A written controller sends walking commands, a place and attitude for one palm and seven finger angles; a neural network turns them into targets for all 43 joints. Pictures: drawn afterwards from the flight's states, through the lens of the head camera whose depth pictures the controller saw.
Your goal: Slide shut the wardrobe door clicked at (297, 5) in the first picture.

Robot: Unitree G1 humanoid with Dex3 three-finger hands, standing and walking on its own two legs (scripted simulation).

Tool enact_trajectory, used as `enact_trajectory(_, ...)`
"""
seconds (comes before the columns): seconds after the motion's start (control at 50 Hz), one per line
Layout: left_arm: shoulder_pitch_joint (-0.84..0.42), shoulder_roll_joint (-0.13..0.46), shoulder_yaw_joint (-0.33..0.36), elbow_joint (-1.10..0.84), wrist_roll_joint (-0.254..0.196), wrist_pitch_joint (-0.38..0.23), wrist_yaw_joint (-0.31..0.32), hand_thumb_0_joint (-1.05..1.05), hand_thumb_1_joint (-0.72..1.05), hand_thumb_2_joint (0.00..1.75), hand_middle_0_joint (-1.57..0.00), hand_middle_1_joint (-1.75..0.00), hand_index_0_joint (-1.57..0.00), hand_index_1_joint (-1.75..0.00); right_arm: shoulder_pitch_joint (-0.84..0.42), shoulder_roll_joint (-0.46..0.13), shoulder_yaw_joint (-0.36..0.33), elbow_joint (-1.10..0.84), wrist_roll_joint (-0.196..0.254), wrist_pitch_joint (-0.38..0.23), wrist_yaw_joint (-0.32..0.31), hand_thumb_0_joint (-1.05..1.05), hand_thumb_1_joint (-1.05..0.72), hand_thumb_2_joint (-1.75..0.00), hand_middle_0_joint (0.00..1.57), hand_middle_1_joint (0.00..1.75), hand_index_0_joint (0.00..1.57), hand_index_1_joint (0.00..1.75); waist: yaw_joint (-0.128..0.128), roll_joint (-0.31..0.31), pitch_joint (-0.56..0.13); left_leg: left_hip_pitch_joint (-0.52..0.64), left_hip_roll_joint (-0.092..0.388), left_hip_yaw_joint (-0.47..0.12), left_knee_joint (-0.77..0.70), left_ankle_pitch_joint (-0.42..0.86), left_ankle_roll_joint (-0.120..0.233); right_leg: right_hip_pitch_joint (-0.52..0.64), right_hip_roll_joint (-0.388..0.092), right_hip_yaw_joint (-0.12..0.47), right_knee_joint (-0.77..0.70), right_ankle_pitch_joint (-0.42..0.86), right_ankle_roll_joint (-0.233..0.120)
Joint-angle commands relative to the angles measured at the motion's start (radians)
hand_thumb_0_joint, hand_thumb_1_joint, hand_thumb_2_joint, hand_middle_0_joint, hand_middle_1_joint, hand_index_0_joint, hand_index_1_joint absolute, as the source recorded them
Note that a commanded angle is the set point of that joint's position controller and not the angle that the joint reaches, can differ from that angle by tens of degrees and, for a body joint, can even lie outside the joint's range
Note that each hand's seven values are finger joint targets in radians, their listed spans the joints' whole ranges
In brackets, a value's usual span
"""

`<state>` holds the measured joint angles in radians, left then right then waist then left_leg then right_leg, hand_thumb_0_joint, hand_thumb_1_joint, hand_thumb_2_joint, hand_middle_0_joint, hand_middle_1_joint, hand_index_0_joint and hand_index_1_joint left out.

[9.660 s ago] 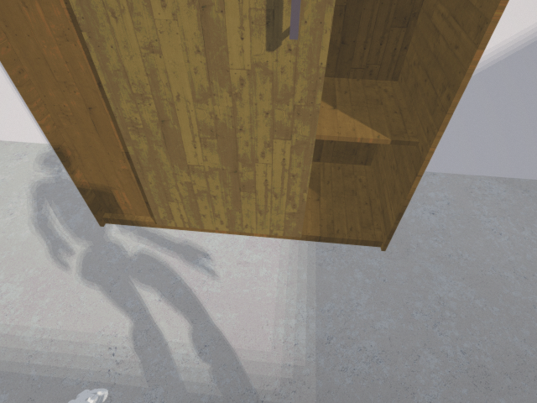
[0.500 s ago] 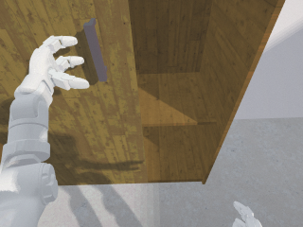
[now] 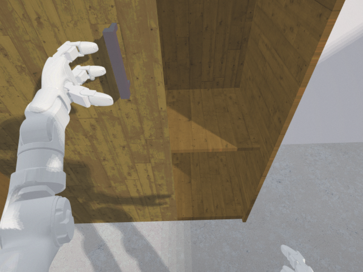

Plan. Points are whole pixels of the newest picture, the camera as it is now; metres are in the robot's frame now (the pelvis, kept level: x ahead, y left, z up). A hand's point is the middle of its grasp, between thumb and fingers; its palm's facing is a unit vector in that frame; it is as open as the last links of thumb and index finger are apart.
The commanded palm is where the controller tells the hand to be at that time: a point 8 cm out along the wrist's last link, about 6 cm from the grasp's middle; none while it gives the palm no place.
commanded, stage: move the hooked fingers beside the handle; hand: left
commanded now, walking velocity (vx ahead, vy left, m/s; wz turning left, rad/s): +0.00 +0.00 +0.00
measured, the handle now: (119, 62) +0.51 +0.16 +0.23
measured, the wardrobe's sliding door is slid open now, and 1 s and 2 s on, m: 0.37 0.37 0.37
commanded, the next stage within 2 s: feel for the door with the fingertips in 0.44 s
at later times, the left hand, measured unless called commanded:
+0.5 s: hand (92, 79) +0.42 +0.20 +0.24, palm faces +0.08 -1.00 -0.01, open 14.0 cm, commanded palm +0.40 +0.25 +0.24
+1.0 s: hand (107, 77) +0.43 +0.17 +0.24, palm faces +0.10 -1.00 +0.00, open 14.1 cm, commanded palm +0.41 +0.22 +0.24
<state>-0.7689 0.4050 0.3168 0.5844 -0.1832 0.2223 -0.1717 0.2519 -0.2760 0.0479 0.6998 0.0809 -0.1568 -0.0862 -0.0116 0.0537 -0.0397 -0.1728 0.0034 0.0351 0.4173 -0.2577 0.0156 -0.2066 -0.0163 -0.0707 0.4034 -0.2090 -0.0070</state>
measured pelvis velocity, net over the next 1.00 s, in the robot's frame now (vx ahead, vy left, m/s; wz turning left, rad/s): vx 0.00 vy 0.00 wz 0.00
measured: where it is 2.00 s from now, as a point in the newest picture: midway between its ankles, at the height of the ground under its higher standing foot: outside the picture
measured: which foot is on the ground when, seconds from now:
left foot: down 0.00-1.00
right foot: down 0.00-1.00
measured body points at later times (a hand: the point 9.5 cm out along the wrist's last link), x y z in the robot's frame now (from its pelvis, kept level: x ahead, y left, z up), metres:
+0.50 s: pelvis +0.00 +0.00 +0.00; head +0.00 -0.02 +0.45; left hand +0.41 +0.25 +0.24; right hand +0.14 -0.25 -0.10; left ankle -0.02 +0.11 -0.74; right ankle +0.00 -0.11 -0.74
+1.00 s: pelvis +0.00 +0.00 +0.00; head -0.01 -0.02 +0.45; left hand +0.42 +0.22 +0.24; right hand +0.14 -0.25 -0.10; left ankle -0.02 +0.11 -0.74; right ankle +0.00 -0.11 -0.74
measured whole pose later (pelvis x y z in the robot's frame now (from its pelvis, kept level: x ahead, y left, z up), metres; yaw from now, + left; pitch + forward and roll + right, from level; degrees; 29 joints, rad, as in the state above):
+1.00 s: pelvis +0.00 +0.00 +0.00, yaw +0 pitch +0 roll +0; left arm -0.77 0.33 0.28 0.54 -0.17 0.26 -0.08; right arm 0.24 -0.26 0.05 0.70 0.08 -0.13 -0.07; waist 0.00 0.06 -0.04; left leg -0.16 0.01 0.04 0.41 -0.26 0.01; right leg -0.20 -0.01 -0.07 0.40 -0.21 -0.01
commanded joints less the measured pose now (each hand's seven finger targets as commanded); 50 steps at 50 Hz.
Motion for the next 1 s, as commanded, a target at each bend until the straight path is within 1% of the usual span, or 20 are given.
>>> enact_trajectory(0.0, -0.491, 0.27, 0.058, -0.133, 0.006, -0.054, 0.011, 0.0, -0.5, 0.3, -0.3, -1.2, -0.3, -1.2, -0.056, -0.122, -0.044, -0.13, -0.003, -0.046, -0.01, 0.0, -0.9, -0.9, 0.2, 0.3, 0.2, 0.3, -0.007, -0.045, -0.26, 0.069, 0.007, -0.043, -0.041, 0.265, 0.013, 0.084, 0.008, 0.03, -0.027, 0.258, -0.022)
enact_trajectory(0.02, -0.462, 0.308, 0.092, -0.13, 0.011, -0.058, 0.015, 0.0, -0.5, 0.3, -0.3, -1.2, -0.3, -1.2, -0.058, -0.122, -0.044, -0.137, -0.006, -0.04, -0.007, 0.0, -0.9, -0.9, 0.2, 0.3, 0.2, 0.3, 0.01, -0.031, -0.275, 0.065, 0.006, -0.038, -0.039, 0.286, 0.012, 0.112, 0.006, 0.032, -0.025, 0.275, -0.025)
enact_trajectory(0.06, -0.466, 0.319, 0.1, -0.165, 0.014, -0.072, 0.011, 0.0, -0.5, 0.3, -0.3, -1.2, -0.3, -1.2, -0.063, -0.118, -0.043, -0.152, -0.006, -0.036, -0.004, 0.0, -0.9, -0.9, 0.2, 0.3, 0.2, 0.3, 0.012, -0.04, -0.299, 0.068, 0.007, -0.033, -0.038, 0.324, 0.012, 0.142, 0.005, 0.035, -0.015, 0.33, -0.023)
enact_trajectory(0.12, -0.444, 0.286, 0.077, -0.212, 0.006, -0.087, 0.0, 0.0, -0.5, 0.3, -0.3, -1.2, -0.3, -1.2, -0.073, -0.113, -0.042, -0.167, -0.005, -0.032, 0.001, 0.0, -0.9, -0.9, 0.2, 0.3, 0.2, 0.3, 0.012, -0.031, -0.299, 0.082, 0.01, -0.033, -0.036, 0.351, 0.013, 0.149, 0.005, 0.033, -0.013, 0.349, -0.024)
enact_trajectory(0.2, -0.427, 0.3, 0.097, -0.232, -0.004, -0.067, -0.013, 0.0, -0.5, 0.3, -0.3, -1.2, -0.3, -1.2, -0.075, -0.114, -0.045, -0.169, -0.001, -0.032, -0.002, 0.0, -0.9, -0.9, 0.2, 0.3, 0.2, 0.3, 0.008, -0.034, -0.291, 0.082, 0.01, -0.03, -0.037, 0.34, 0.012, 0.137, 0.009, 0.033, -0.016, 0.35, -0.02)
enact_trajectory(0.24, -0.448, 0.278, 0.067, -0.256, -0.005, -0.062, -0.015, 0.0, -0.5, 0.3, -0.3, -1.2, -0.3, -1.2, -0.081, -0.114, -0.044, -0.168, 0.001, -0.03, -0.003, 0.0, -0.9, -0.9, 0.2, 0.3, 0.2, 0.3, -0.003, 0.01, -0.275, 0.094, 0.009, -0.03, -0.037, 0.324, 0.011, 0.115, 0.009, 0.033, -0.026, 0.324, -0.022)
enact_trajectory(0.34, -0.507, 0.201, -0.001, -0.299, -0.016, -0.058, -0.01, 0.0, -0.5, 0.3, -0.3, -1.2, -0.3, -1.2, -0.085, -0.11, -0.044, -0.158, 0.003, -0.039, -0.008, 0.0, -0.9, -0.9, 0.2, 0.3, 0.2, 0.3, -0.023, 0.03, -0.28, 0.128, 0.009, -0.043, -0.032, 0.304, 0.01, 0.075, 0.015, 0.029, -0.032, 0.277, -0.024)
enact_trajectory(0.38, -0.51, 0.228, 0.032, -0.274, -0.02, -0.055, 0.001, 0.0, -0.5, 0.3, -0.3, -1.2, -0.3, -1.2, -0.075, -0.115, -0.047, -0.145, -0.001, -0.045, -0.011, 0.0, -0.9, -0.9, 0.2, 0.3, 0.2, 0.3, -0.02, -0.011, -0.285, 0.124, 0.009, -0.051, -0.031, 0.296, 0.011, 0.073, 0.017, 0.028, -0.033, 0.269, -0.023)
enact_trajectory(0.42, -0.498, 0.25, 0.045, -0.25, -0.011, -0.054, 0.011, 0.0, -0.5, 0.3, -0.3, -1.2, -0.3, -1.2, -0.073, -0.117, -0.043, -0.138, -0.005, -0.04, -0.01, 0.0, -0.9, -0.9, 0.2, 0.3, 0.2, 0.3, -0.009, -0.008, -0.277, 0.104, 0.006, -0.05, -0.036, 0.295, 0.008, 0.09, 0.014, 0.026, -0.033, 0.262, -0.026)
enact_trajectory(0.44, -0.509, 0.206, 0.01, -0.25, -0.011, -0.053, 0.011, 0.0, -0.5, 0.3, -0.3, -1.2, -0.3, -1.2, -0.08, -0.113, -0.042, -0.142, -0.003, -0.043, -0.009, 0.0, -0.9, -0.9, 0.2, 0.3, 0.2, 0.3, -0.016, -0.005, -0.279, 0.109, 0.006, -0.048, -0.036, 0.297, 0.009, 0.086, 0.013, 0.028, -0.03, 0.27, -0.024)
enact_trajectory(0.5, -0.504, 0.213, 0.021, -0.229, -0.001, -0.051, 0.024, 0.0, -0.5, 0.3, -0.3, -1.2, -0.3, -1.2, -0.08, -0.109, -0.042, -0.14, -0.004, -0.04, -0.006, 0.0, -0.9, -0.9, 0.2, 0.3, 0.2, 0.3, -0.01, -0.006, -0.285, 0.106, 0.006, -0.042, -0.035, 0.311, 0.009, 0.093, 0.012, 0.029, -0.026, 0.29, -0.024)
enact_trajectory(0.54, -0.47, 0.248, 0.059, -0.191, -0.003, -0.051, 0.029, 0.0, -0.5, 0.3, -0.3, -1.2, -0.3, -1.2, -0.078, -0.113, -0.041, -0.141, -0.005, -0.034, -0.005, 0.0, -0.9, -0.9, 0.2, 0.3, 0.2, 0.3, 0.001, -0.058, -0.275, 0.075, 0.006, -0.043, -0.042, 0.299, 0.01, 0.117, 0.012, 0.028, -0.028, 0.289, -0.022)
enact_trajectory(0.6, -0.493, 0.194, 0.017, -0.224, 0.001, -0.057, 0.032, 0.0, -0.5, 0.3, -0.3, -1.2, -0.3, -1.2, -0.089, -0.104, -0.041, -0.153, -0.004, -0.036, -0.001, 0.0, -0.9, -0.9, 0.2, 0.3, 0.2, 0.3, 0.0, -0.023, -0.287, 0.093, 0.007, -0.036, -0.038, 0.316, 0.012, 0.112, 0.01, 0.032, -0.021, 0.308, -0.022)
enact_trajectory(0.68, -0.499, 0.19, 0.024, -0.257, 0.002, -0.06, 0.052, 0.0, -0.5, 0.3, -0.3, -1.2, -0.3, -1.2, -0.091, -0.101, -0.043, -0.157, -0.006, -0.034, 0.003, 0.0, -0.9, -0.9, 0.2, 0.3, 0.2, 0.3, 0.002, -0.032, -0.31, 0.102, 0.007, -0.035, -0.037, 0.324, 0.012, 0.125, 0.013, 0.033, -0.021, 0.313, -0.021)
enact_trajectory(0.76, -0.511, 0.174, 0.011, -0.26, 0.007, -0.05, 0.074, 0.0, -0.5, 0.3, -0.3, -1.2, -0.3, -1.2, -0.092, -0.1, -0.043, -0.148, -0.006, -0.03, 0.005, 0.0, -0.9, -0.9, 0.2, 0.3, 0.2, 0.3, -0.003, -0.054, -0.292, 0.094, 0.009, -0.033, -0.039, 0.311, 0.014, 0.122, 0.014, 0.032, -0.025, 0.305, -0.018)
enact_trajectory(0.82, -0.526, 0.139, -0.025, -0.262, 0.016, -0.042, 0.082, 0.0, -0.5, 0.3, -0.3, -1.2, -0.3, -1.2, -0.096, -0.096, -0.042, -0.143, -0.006, -0.026, 0.004, 0.0, -0.9, -0.9, 0.2, 0.3, 0.2, 0.3, -0.009, -0.026, -0.274, 0.095, 0.008, -0.029, -0.037, 0.302, 0.014, 0.11, 0.011, 0.032, -0.031, 0.287, -0.021)
enact_trajectory(0.88, -0.536, 0.089, -0.052, -0.3, 0.008, -0.039, 0.082, 0.0, -0.5, 0.3, -0.3, -1.2, -0.3, -1.2, -0.101, -0.091, -0.044, -0.146, -0.007, -0.034, 0.006, 0.0, -0.9, -0.9, 0.2, 0.3, 0.2, 0.3, -0.012, -0.007, -0.319, 0.131, 0.006, -0.03, -0.03, 0.331, 0.014, 0.111, 0.014, 0.033, -0.023, 0.319, -0.021)
enact_trajectory(0.92, -0.511, 0.152, -0.002, -0.274, 0.01, -0.036, 0.086, 0.0, -0.5, 0.3, -0.3, -1.2, -0.3, -1.2, -0.098, -0.099, -0.043, -0.138, -0.011, -0.027, 0.005, 0.0, -0.9, -0.9, 0.2, 0.3, 0.2, 0.3, 0.0, -0.04, -0.308, 0.108, 0.004, -0.032, -0.031, 0.334, 0.014, 0.136, 0.013, 0.03, -0.024, 0.323, -0.024)
enact_trajectory(0.94, -0.532, 0.124, -0.022, -0.273, 0.004, -0.037, 0.083, 0.0, -0.5, 0.3, -0.3, -1.2, -0.3, -1.2, -0.102, -0.096, -0.042, -0.14, -0.008, -0.029, 0.004, 0.0, -0.9, -0.9, 0.2, 0.3, 0.2, 0.3, -0.01, -0.053, -0.3, 0.107, 0.003, -0.03, -0.032, 0.318, 0.017, 0.124, 0.014, 0.034, -0.027, 0.322, -0.019)
enact_trajectory(0.98, -0.542, 0.151, -0.004, -0.228, 0.005, -0.034, 0.079, 0.0, -0.5, 0.3, -0.3, -1.2, -0.3, -1.2, -0.095, -0.097, -0.041, -0.131, -0.007, -0.028, -0.001, 0.0, -0.9, -0.9, 0.2, 0.3, 0.2, 0.3, -0.014, -0.062, -0.276, 0.09, 0.003, -0.028, -0.034, 0.281, 0.019, 0.107, 0.014, 0.036, -0.034, 0.29, -0.016)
